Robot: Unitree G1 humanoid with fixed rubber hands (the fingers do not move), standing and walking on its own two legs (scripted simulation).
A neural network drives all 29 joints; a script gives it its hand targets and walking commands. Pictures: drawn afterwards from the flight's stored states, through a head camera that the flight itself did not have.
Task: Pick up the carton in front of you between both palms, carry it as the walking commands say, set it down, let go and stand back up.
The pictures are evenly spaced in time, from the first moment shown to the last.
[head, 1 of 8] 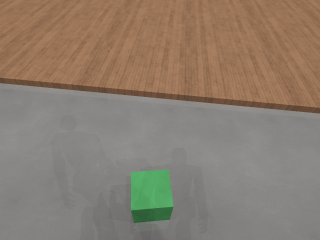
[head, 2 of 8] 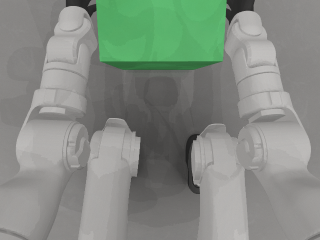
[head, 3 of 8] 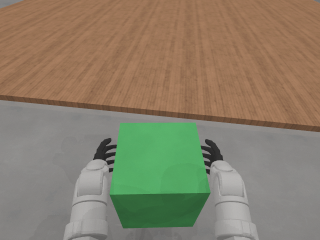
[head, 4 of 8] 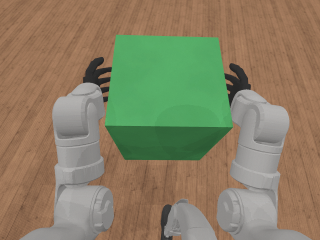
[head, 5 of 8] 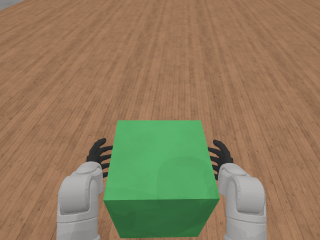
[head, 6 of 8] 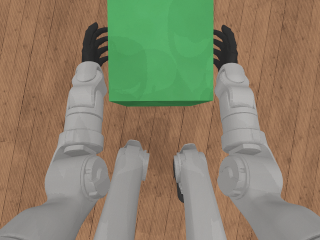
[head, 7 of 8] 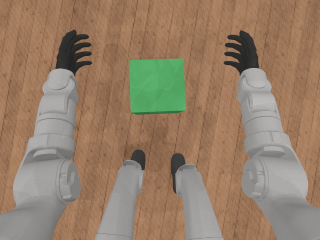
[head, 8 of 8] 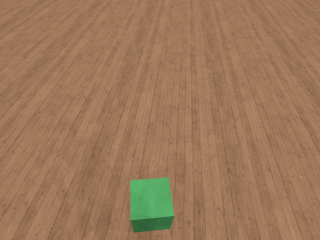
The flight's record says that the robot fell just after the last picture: no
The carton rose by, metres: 0.83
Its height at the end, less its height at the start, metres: +0.07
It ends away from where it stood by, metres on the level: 2.84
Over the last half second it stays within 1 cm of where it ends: yes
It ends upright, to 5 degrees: yes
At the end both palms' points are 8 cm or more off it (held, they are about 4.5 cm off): yes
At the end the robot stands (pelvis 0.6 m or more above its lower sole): yes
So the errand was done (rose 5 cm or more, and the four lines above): yes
